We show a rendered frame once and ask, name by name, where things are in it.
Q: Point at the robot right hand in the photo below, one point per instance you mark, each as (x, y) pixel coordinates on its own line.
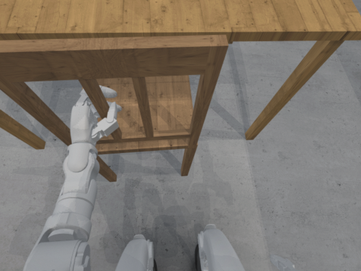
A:
(282, 264)

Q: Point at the chair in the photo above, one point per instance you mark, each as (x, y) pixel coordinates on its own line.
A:
(149, 74)

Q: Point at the robot left upper arm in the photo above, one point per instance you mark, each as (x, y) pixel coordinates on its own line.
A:
(60, 256)

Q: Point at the right robot thigh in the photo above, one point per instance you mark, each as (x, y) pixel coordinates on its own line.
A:
(217, 250)

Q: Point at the robot left hand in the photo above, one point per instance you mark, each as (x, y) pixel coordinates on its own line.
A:
(84, 117)

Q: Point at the left robot forearm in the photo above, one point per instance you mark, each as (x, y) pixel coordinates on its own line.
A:
(72, 214)

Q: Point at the robot thigh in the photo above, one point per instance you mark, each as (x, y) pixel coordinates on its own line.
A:
(217, 250)
(137, 256)

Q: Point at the left robot thigh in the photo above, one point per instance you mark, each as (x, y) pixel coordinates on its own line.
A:
(137, 256)

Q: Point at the table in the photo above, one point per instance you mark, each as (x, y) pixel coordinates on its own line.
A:
(328, 22)

